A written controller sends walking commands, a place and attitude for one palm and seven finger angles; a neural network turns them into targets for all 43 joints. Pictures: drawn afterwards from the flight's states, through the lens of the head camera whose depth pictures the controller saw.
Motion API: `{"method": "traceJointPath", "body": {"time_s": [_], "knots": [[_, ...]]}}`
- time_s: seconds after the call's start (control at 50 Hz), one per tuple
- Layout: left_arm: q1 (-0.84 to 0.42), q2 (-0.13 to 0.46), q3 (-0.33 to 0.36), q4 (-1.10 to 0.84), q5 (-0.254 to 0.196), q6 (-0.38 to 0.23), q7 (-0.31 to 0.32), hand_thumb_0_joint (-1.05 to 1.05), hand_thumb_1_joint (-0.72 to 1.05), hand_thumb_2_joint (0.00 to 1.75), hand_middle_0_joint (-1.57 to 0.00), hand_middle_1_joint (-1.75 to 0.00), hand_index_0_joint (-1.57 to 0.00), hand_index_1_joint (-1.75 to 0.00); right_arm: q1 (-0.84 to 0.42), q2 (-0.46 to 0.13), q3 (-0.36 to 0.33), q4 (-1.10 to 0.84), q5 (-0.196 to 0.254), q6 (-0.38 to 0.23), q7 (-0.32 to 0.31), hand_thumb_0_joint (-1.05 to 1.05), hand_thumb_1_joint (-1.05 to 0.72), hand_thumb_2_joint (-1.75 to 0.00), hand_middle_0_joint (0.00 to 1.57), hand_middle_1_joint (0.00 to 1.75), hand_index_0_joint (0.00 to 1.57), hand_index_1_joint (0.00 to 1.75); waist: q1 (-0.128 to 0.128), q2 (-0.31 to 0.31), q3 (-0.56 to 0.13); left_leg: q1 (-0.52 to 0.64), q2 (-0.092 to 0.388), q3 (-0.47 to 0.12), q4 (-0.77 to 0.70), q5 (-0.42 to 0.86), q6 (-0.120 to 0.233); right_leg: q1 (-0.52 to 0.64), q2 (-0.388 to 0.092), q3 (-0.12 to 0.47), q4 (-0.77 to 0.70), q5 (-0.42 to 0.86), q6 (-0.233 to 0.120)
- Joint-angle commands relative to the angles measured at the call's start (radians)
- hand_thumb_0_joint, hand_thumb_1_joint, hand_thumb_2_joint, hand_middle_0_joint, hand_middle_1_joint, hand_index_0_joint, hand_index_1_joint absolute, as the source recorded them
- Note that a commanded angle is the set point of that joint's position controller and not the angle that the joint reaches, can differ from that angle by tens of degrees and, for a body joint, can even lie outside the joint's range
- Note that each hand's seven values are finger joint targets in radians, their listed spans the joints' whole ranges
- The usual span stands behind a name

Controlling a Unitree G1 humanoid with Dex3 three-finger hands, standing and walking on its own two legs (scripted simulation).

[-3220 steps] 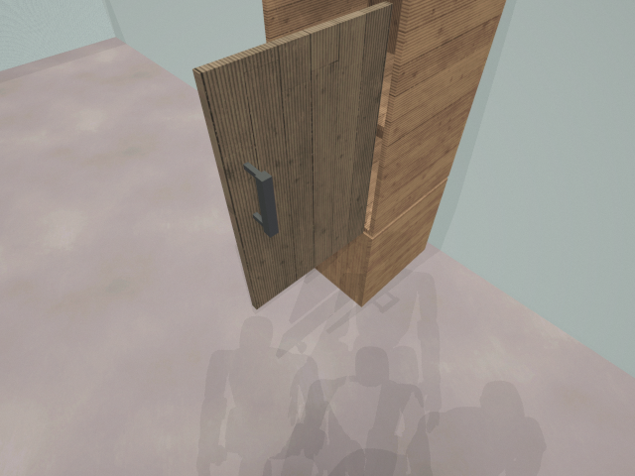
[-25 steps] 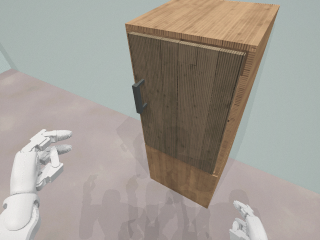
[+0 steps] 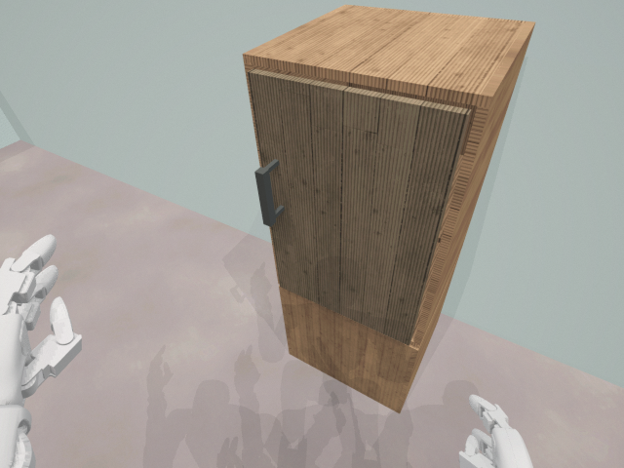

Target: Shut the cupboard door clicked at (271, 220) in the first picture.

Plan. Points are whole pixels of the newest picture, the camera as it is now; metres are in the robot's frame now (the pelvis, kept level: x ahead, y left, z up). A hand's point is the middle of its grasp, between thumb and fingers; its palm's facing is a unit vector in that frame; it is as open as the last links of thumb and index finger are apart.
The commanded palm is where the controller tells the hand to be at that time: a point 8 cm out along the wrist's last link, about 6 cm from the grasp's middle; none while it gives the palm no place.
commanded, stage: draw the hand back to the body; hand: left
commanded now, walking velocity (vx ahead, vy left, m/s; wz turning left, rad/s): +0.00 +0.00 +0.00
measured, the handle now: (271, 193) +0.63 +0.17 +0.01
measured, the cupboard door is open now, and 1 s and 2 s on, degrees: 0 0 0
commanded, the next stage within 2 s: step back with the hand held close in 0.02 s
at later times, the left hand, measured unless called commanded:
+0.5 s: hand (47, 343) +0.18 +0.29 +0.16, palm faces +0.37 -0.78 -0.50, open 7.4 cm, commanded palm +0.12 +0.32 +0.17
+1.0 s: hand out of the picture +0.09 +0.29 +0.16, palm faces +0.48 -0.77 -0.42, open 7.4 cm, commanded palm +0.03 +0.33 +0.17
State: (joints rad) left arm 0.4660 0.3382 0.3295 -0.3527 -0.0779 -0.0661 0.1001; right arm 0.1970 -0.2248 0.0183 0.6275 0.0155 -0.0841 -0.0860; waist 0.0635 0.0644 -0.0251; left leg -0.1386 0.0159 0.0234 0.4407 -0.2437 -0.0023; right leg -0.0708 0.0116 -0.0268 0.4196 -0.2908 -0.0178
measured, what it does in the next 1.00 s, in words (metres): shifts its weight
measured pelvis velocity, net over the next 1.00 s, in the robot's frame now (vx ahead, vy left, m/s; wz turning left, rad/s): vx -0.10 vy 0.03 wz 0.02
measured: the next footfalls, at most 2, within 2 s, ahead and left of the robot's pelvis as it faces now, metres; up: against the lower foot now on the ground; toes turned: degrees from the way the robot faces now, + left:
right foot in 1.30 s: -0.17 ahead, -0.10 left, +0.00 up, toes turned +6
left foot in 1.98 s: -0.10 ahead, +0.16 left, +0.00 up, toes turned -3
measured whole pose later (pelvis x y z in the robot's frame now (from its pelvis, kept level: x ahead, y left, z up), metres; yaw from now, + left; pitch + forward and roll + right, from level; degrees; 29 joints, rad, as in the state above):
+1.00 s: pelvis -0.10 +0.03 -0.02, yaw +1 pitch +0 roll -2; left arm 0.51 0.39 0.41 -0.48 -0.04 -0.25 0.17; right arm 0.25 -0.22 0.00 0.60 0.00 -0.07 -0.08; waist 0.01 0.02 -0.01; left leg -0.47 0.00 0.01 0.67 -0.31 0.02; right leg -0.37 0.01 -0.02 0.58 -0.21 0.01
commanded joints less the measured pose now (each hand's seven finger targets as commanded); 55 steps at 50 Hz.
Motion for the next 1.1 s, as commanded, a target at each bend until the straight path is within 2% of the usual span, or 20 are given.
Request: {"method": "traceJointPath", "body": {"time_s": [0.0,0.08,0.12,0.14,0.16,0.2,0.3,0.42,0.54,0.68,0.76,0.78,0.8,0.86,0.88,0.92,0.96,1.0,1.04,1.08], "knots": [[-0.096,0.206,0.143,-0.221,0.001,-0.073,0.018,0.0,0.9,0.9,-0.2,-0.3,-0.2,-0.3,-0.141,-0.089,-0.03,-0.164,-0.003,-0.055,-0.005,0.0,-0.9,-0.9,0.2,0.3,0.2,0.3,0.0,0.017,-0.027,0.054,-0.004,0.012,-0.053,0.214,0.033,-0.069,-0.019,0.003,-0.085,0.247,0.013],[-0.09,0.194,0.139,-0.181,-0.004,-0.069,0.01,0.0,0.9,0.9,-0.2,-0.3,-0.2,-0.3,-0.146,-0.093,-0.033,-0.163,-0.002,-0.052,-0.006,0.0,-0.9,-0.9,0.2,0.3,0.2,0.3,0.0,-0.026,0.016,0.047,0.0,0.011,-0.062,0.176,0.034,-0.096,-0.013,0.005,-0.113,0.195,0.017],[-0.101,0.194,0.137,-0.195,-0.003,-0.075,0.011,0.0,0.9,0.9,-0.2,-0.3,-0.2,-0.3,-0.145,-0.092,-0.033,-0.166,-0.002,-0.052,-0.005,0.0,-0.9,-0.9,0.2,0.3,0.2,0.3,0.0,-0.009,-0.013,0.054,-0.002,0.011,-0.065,0.17,0.035,-0.081,-0.017,0.005,-0.103,0.187,0.016],[-0.172,0.29,0.222,-0.236,0.007,-0.109,0.02,0.0,0.9,0.9,-0.2,-0.3,-0.2,-0.3,-0.133,-0.119,-0.043,-0.188,0.005,-0.032,0.0,0.0,-0.9,-0.9,0.2,0.3,0.2,0.3,-0.035,-0.017,0.019,-0.014,0.02,-0.006,0.008,0.11,0.051,-0.168,-0.08,0.1,-0.155,0.219,0.01],[-0.098,0.238,0.177,-0.173,0.007,-0.115,0.017,0.0,0.9,0.9,-0.2,-0.3,-0.2,-0.3,-0.133,-0.112,-0.044,-0.168,-0.001,-0.019,0.0,0.0,-0.9,-0.9,0.2,0.3,0.2,0.3,-0.044,-0.06,0.003,-0.013,0.013,-0.013,0.043,0.1,0.049,-0.183,-0.112,0.119,-0.162,0.244,0.001],[-0.076,0.229,0.158,-0.191,0.014,-0.131,0.018,0.0,0.9,0.9,-0.2,-0.3,-0.2,-0.3,-0.13,-0.11,-0.05,-0.17,-0.002,-0.002,0.001,0.0,-0.9,-0.9,0.2,0.3,0.2,0.3,-0.048,-0.082,-0.031,-0.033,0.012,-0.015,0.067,0.126,0.04,-0.172,-0.138,0.113,-0.13,0.315,-0.01],[-0.007,0.248,0.18,-0.252,0.009,-0.136,0.031,0.0,0.9,0.9,-0.2,-0.3,-0.2,-0.3,-0.123,-0.126,-0.061,-0.201,0.002,0.03,-0.011,0.0,-0.9,-0.9,0.2,0.3,0.2,0.3,-0.051,0.011,-0.133,-0.001,0.051,-0.031,0.011,0.359,0.038,-0.119,-0.086,0.044,-0.009,0.418,0.013],[0.045,0.269,0.212,-0.253,0.001,-0.129,0.043,0.0,0.9,0.9,-0.2,-0.3,-0.2,-0.3,-0.111,-0.129,-0.067,-0.233,0.006,0.067,-0.019,0.0,-0.9,-0.9,0.2,0.3,0.2,0.3,-0.049,-0.012,-0.157,-0.062,0.072,-0.043,-0.013,0.391,0.035,-0.083,-0.061,0.045,0.044,0.419,0.021],[0.071,0.266,0.214,-0.262,0.006,-0.146,0.053,0.0,0.9,0.9,-0.2,-0.3,-0.2,-0.3,-0.102,-0.136,-0.069,-0.242,0.01,0.065,-0.018,0.0,-0.9,-0.9,0.2,0.3,0.2,0.3,-0.054,-0.003,-0.117,-0.203,0.086,-0.069,-0.068,0.158,0.05,-0.072,-0.045,0.051,0.057,0.27,0.028],[0.017,0.279,0.236,-0.293,0.033,-0.193,0.065,0.0,0.9,0.9,-0.2,-0.3,-0.2,-0.3,-0.093,-0.153,-0.072,-0.238,0.002,0.023,-0.022,0.0,-0.9,-0.9,0.2,0.3,0.2,0.3,-0.062,0.045,-0.041,-0.472,0.107,-0.135,-0.153,-0.327,0.085,-0.01,-0.013,0.065,0.09,0.061,0.035],[0.003,0.25,0.227,-0.321,0.048,-0.223,0.069,0.0,0.9,0.9,-0.2,-0.3,-0.2,-0.3,-0.07,-0.149,-0.07,-0.226,-0.002,-0.015,-0.021,0.0,-0.9,-0.9,0.2,0.3,0.2,0.3,-0.062,0.105,-0.061,-0.569,0.141,-0.177,-0.196,-0.419,0.103,0.066,0.017,0.042,0.201,0.085,0.04],[-0.007,0.276,0.248,-0.328,0.051,-0.227,0.069,0.0,0.9,0.9,-0.2,-0.3,-0.2,-0.3,-0.076,-0.155,-0.072,-0.222,-0.007,-0.023,-0.022,0.0,-0.9,-0.9,0.2,0.3,0.2,0.3,-0.059,0.108,-0.059,-0.588,0.15,-0.19,-0.206,-0.441,0.108,0.075,0.026,0.046,0.216,0.084,0.043],[-0.005,0.247,0.227,-0.322,0.05,-0.23,0.067,0.0,0.9,0.9,-0.2,-0.3,-0.2,-0.3,-0.068,-0.143,-0.068,-0.22,-0.005,-0.028,-0.021,0.0,-0.9,-0.9,0.2,0.3,0.2,0.3,-0.062,0.09,-0.055,-0.601,0.149,-0.188,-0.192,-0.436,0.108,0.077,0.023,0.048,0.225,0.089,0.041],[-0.015,0.245,0.223,-0.316,0.05,-0.237,0.07,0.0,0.9,0.9,-0.2,-0.3,-0.2,-0.3,-0.045,-0.139,-0.074,-0.208,-0.007,-0.042,-0.013,0.0,-0.9,-0.9,0.2,0.3,0.2,0.3,-0.067,0.0,-0.045,-0.557,0.082,-0.119,-0.046,-0.399,0.083,-0.026,-0.033,0.139,0.111,0.015,0.013],[-0.02,0.279,0.246,-0.318,0.05,-0.24,0.072,0.0,0.9,0.9,-0.2,-0.3,-0.2,-0.3,-0.044,-0.141,-0.079,-0.198,-0.015,-0.045,-0.012,0.0,-0.9,-0.9,0.2,0.3,0.2,0.3,-0.067,-0.057,-0.046,-0.482,0.053,-0.094,0.026,-0.357,0.065,-0.12,-0.072,0.2,0.025,-0.064,-0.007],[-0.038,0.252,0.194,-0.323,0.038,-0.239,0.08,0.0,0.9,0.9,-0.2,-0.3,-0.2,-0.3,-0.036,-0.116,-0.069,-0.178,-0.016,-0.044,0.0,0.0,-0.9,-0.9,0.2,0.3,0.2,0.3,-0.079,-0.131,-0.021,-0.307,-0.001,-0.048,0.182,-0.208,0.02,-0.344,-0.174,0.279,-0.111,-0.175,-0.062],[-0.046,0.272,0.197,-0.318,0.037,-0.241,0.095,0.0,0.9,0.9,-0.2,-0.3,-0.2,-0.3,-0.032,-0.109,-0.067,-0.16,-0.018,-0.039,0.004,0.0,-0.9,-0.9,0.2,0.3,0.2,0.3,-0.085,-0.158,-0.028,-0.216,-0.016,-0.033,0.25,-0.144,0.008,-0.434,-0.211,0.262,-0.148,-0.178,-0.079],[-0.031,0.283,0.208,-0.313,0.034,-0.243,0.1,0.0,0.9,0.9,-0.2,-0.3,-0.2,-0.3,-0.04,-0.107,-0.065,-0.156,-0.015,-0.032,0.001,0.0,-0.9,-0.9,0.2,0.3,0.2,0.3,-0.089,-0.133,-0.035,-0.204,-0.005,-0.055,0.187,-0.132,0.014,-0.434,-0.177,0.193,-0.114,-0.153,-0.056],[-0.014,0.299,0.23,-0.334,0.03,-0.255,0.1,0.0,0.9,0.9,-0.2,-0.3,-0.2,-0.3,-0.054,-0.121,-0.065,-0.173,-0.01,-0.033,-0.006,0.0,-0.9,-0.9,0.2,0.3,0.2,0.3,-0.086,-0.027,-0.026,-0.27,0.044,-0.124,0.032,-0.228,0.037,-0.39,-0.085,0.12,-0.041,-0.2,-0.01],[0.022,0.302,0.268,-0.328,0.039,-0.265,0.097,0.0,0.9,0.9,-0.2,-0.3,-0.2,-0.3,-0.076,-0.147,-0.07,-0.187,-0.01,-0.045,-0.017,0.0,-0.9,-0.9,0.2,0.3,0.2,0.3,-0.074,0.159,-0.045,-0.555,0.18,-0.292,-0.243,-0.488,0.097,-0.093,0.047,0.038,0.23,-0.112,0.035]]}}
